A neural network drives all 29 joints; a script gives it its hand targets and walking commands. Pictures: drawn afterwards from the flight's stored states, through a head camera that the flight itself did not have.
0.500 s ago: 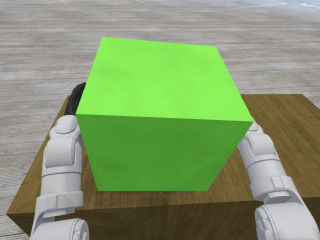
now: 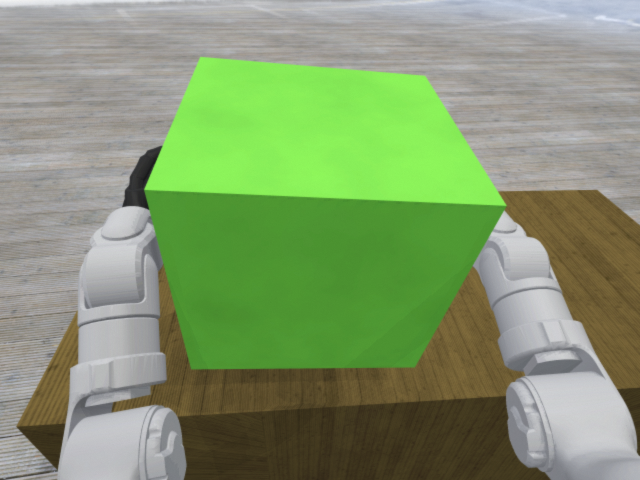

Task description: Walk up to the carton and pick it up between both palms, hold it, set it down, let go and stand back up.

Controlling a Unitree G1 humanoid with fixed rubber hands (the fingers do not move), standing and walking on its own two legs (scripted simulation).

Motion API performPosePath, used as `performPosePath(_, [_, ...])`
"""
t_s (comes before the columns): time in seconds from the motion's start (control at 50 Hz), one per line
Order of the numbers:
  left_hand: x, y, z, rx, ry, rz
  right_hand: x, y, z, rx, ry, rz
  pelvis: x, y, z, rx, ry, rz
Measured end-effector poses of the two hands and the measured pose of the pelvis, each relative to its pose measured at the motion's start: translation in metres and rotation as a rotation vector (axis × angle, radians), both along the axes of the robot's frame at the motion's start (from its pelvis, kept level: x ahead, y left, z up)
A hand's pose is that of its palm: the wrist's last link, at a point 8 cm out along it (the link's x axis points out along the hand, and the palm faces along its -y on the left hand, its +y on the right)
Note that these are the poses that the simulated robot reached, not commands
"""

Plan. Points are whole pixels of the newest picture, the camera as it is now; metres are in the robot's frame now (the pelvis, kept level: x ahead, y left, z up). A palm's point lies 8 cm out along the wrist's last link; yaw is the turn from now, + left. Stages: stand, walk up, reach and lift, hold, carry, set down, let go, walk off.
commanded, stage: reach and lift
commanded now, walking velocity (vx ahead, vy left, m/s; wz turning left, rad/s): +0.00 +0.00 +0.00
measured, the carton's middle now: (311, 218) +0.41 -0.01 +0.18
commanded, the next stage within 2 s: hold in 0.72 s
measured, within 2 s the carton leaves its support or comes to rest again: neither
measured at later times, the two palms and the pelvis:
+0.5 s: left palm (137, 204) +0.37 +0.19 +0.23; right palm (468, 191) +0.38 -0.20 +0.23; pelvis +0.01 +0.00 +0.00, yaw +1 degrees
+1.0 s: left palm (127, 193) +0.36 +0.19 +0.25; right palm (470, 174) +0.38 -0.19 +0.26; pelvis +0.00 -0.01 +0.00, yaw +1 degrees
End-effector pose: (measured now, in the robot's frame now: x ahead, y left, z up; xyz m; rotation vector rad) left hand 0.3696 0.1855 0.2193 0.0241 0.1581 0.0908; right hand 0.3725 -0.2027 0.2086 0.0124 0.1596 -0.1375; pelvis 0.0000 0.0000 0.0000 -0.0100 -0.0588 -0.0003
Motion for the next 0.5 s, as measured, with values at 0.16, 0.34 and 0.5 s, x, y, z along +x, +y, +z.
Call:
performPosePath(0.16, [0.002, 0.005, 0.004, -0.006, -0.006, 0.008, 0.007, 0.005, 0.009, -0.013, -0.007, 0.012, 0.003, -0.005, 0.0, -0.002, 0.002, 0.011])
performPosePath(0.34, [0.003, 0.008, 0.009, 0.003, -0.013, 0.008, 0.01, 0.008, 0.02, -0.013, -0.014, 0.012, 0.008, -0.004, 0.0, -0.006, 0.0, 0.018])
performPosePath(0.5, [0.002, 0.005, 0.012, 0.014, -0.012, 0.001, 0.007, 0.005, 0.023, -0.012, -0.014, 0.006, 0.01, -0.001, 0.0, -0.009, -0.002, 0.014])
